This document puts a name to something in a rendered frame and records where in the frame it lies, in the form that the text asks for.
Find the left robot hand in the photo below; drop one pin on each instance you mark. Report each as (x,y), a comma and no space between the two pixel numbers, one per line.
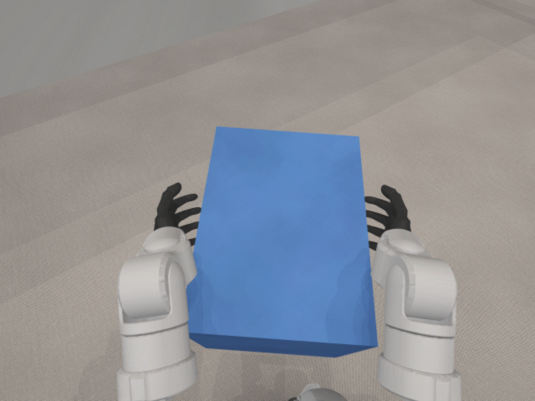
(167,208)

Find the right robot hand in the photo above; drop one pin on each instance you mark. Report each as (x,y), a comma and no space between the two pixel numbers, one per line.
(396,210)

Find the left robot forearm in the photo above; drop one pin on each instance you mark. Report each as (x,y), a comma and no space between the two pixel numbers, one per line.
(158,362)

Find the right robot forearm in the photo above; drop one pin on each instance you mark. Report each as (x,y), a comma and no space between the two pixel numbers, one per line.
(417,363)

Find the carton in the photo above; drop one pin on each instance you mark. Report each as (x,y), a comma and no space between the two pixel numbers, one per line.
(282,247)

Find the robot right shin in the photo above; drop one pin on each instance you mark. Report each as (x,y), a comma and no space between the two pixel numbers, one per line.
(310,386)

